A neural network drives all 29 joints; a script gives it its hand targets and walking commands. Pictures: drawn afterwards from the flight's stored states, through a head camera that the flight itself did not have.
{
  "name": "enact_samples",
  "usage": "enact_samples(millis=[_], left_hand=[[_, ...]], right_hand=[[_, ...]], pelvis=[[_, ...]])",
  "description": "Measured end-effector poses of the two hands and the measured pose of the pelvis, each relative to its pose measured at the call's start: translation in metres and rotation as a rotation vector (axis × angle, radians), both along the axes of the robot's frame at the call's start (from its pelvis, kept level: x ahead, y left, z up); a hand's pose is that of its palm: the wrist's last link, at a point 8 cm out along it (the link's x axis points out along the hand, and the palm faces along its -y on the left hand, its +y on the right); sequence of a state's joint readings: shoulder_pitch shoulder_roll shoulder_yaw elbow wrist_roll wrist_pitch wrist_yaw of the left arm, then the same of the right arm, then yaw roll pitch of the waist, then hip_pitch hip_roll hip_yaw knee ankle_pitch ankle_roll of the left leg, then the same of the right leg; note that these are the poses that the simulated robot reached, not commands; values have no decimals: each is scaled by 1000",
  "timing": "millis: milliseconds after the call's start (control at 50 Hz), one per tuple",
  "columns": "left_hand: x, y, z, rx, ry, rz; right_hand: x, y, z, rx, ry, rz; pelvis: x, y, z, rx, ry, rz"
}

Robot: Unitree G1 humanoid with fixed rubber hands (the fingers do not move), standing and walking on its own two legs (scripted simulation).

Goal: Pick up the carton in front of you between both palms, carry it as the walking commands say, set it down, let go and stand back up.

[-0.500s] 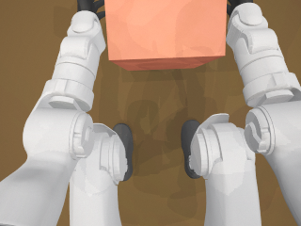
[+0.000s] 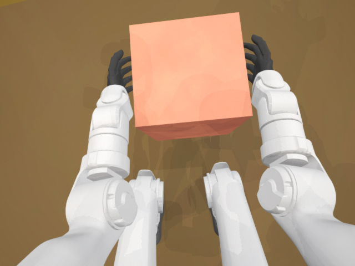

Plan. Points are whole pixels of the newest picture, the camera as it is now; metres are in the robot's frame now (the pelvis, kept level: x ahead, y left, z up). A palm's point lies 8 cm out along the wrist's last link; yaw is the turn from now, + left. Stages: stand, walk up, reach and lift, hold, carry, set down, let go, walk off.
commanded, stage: reach and lift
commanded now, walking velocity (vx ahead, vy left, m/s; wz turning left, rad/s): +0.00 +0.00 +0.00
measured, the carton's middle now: (188, 90) +0.50 -0.04 -0.13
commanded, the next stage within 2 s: none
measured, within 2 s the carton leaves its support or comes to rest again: neither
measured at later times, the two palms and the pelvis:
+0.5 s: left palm (79, 75) +0.45 +0.12 +0.09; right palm (298, 53) +0.45 -0.18 +0.09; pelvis +0.04 +0.00 +0.13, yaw +0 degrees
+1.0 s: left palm out of the picture +0.41 +0.14 +0.24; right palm out of the picture +0.41 -0.16 +0.25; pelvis +0.09 +0.00 +0.26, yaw -1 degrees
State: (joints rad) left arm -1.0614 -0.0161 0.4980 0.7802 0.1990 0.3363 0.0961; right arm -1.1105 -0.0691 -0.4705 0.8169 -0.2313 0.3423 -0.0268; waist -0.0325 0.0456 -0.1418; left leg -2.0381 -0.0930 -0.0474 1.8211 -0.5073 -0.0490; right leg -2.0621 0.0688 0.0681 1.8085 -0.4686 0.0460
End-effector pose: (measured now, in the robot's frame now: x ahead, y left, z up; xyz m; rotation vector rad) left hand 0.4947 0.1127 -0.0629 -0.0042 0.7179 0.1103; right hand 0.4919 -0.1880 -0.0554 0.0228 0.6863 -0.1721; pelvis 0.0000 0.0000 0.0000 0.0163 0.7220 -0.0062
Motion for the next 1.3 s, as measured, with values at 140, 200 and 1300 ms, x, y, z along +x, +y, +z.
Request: enact_samples(millis=[140, 200, 1300], left_hand=[[-12, 6, 29, -6, -4, 13], [-19, 9, 46, -12, -8, 26], [-105, 31, 377, 18, -28, -10]], right_hand=[[-10, 6, 28, 6, -5, 4], [-15, 9, 46, 12, -9, 2], [-104, 31, 375, 2, -30, 14]], pelvis=[[10, 1, 32, -3, 3, 2], [15, 1, 46, -3, -15, 4], [102, 0, 297, -26, -750, -6]])
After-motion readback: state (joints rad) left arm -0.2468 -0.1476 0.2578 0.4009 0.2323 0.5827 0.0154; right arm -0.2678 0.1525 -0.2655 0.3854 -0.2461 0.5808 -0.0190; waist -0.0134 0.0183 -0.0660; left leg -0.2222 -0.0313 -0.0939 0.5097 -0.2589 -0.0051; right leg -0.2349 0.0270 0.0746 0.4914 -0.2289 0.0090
